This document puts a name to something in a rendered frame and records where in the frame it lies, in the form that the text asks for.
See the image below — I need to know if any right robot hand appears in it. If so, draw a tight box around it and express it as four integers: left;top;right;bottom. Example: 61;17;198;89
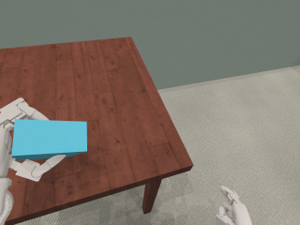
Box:
216;186;253;225

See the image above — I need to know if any table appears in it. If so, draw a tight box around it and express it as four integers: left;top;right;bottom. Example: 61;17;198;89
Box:
0;37;193;225

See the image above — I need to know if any robot left forearm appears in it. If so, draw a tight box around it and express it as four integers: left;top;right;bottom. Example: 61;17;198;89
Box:
0;177;14;225

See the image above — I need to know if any left robot hand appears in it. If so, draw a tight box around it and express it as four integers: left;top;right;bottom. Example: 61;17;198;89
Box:
0;97;66;182

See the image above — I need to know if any sponge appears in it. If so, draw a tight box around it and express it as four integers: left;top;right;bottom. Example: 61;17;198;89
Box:
11;119;87;161

